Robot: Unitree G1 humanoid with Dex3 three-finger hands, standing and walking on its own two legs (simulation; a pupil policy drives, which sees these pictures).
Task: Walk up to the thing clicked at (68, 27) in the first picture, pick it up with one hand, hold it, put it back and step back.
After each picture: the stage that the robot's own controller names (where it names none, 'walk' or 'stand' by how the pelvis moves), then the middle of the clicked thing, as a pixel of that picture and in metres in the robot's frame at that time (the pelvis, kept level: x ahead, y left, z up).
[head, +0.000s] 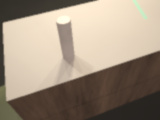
stand; (66, 40) +0.67 +0.14 -0.05
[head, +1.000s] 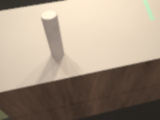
rise first; (53, 36) +0.62 +0.19 -0.02
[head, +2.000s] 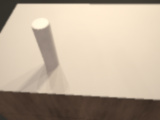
stand; (47, 46) +0.54 +0.20 -0.01
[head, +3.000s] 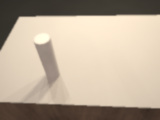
stand; (48, 58) +0.53 +0.21 -0.05
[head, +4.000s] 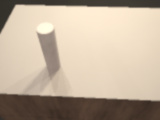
stand; (50, 49) +0.54 +0.19 -0.04
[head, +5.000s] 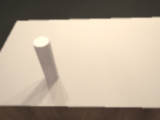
stand; (47, 61) +0.53 +0.21 -0.05
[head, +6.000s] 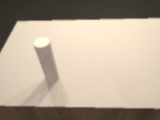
stand; (47, 62) +0.53 +0.21 -0.05
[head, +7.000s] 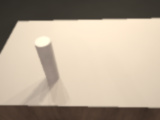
rise first; (48, 61) +0.53 +0.21 -0.05
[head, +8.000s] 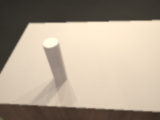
rise first; (56, 62) +0.53 +0.21 -0.05
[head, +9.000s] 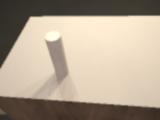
go down; (58, 56) +0.55 +0.19 -0.04
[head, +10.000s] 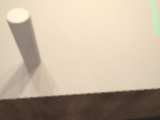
go down; (26, 42) +0.52 +0.20 +0.01
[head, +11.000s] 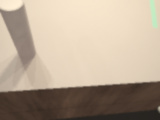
close in; (20, 32) +0.54 +0.20 +0.03
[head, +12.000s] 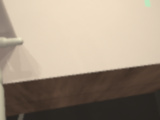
close; out of the picture +0.56 +0.21 +0.06
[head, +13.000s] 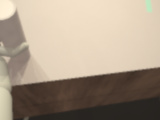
lift; (13, 37) +0.50 +0.18 +0.05
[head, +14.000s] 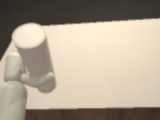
lift; (40, 65) +0.33 +0.15 +0.18
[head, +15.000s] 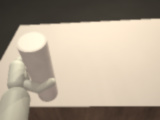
hold; (41, 72) +0.33 +0.16 +0.15
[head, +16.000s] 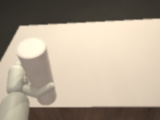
hold; (40, 77) +0.32 +0.16 +0.13
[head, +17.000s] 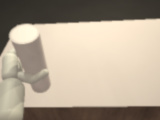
crouch; (34, 64) +0.36 +0.18 +0.15
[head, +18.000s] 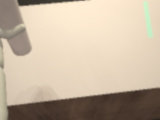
lower; (11, 22) +0.51 +0.20 +0.16
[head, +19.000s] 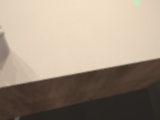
lower; out of the picture +0.54 +0.22 +0.06
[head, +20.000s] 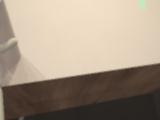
lower; (1, 33) +0.51 +0.20 +0.05
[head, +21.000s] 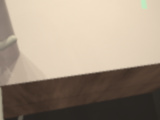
lower; (0, 30) +0.52 +0.20 +0.05
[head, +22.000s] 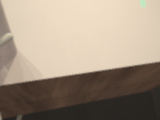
lower; out of the picture +0.52 +0.20 +0.05
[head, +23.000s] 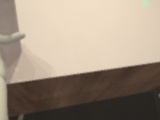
open; (5, 24) +0.53 +0.18 +0.06
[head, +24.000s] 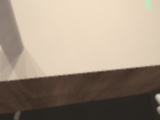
rise; (4, 24) +0.52 +0.20 +0.05
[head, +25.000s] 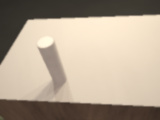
sink last; (53, 63) +0.50 +0.20 +0.00
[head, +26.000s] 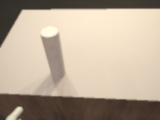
stand; (54, 55) +0.51 +0.18 +0.00
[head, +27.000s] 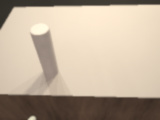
stand; (46, 53) +0.50 +0.20 +0.02
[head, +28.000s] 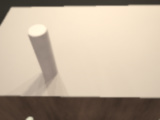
stand; (44, 54) +0.50 +0.20 +0.02
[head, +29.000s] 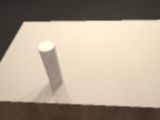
stand; (52, 65) +0.51 +0.20 -0.05
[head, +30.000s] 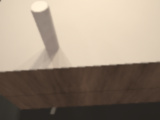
walk; (47, 29) +0.60 +0.19 -0.02
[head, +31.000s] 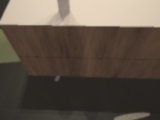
walk; out of the picture +0.89 +0.16 -0.02
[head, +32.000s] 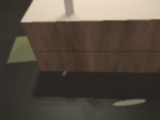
stand; out of the picture +1.16 +0.21 -0.03
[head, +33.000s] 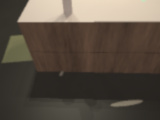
stand; out of the picture +1.14 +0.18 -0.05
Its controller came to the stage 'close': yes
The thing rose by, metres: 0.21
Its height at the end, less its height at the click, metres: +0.00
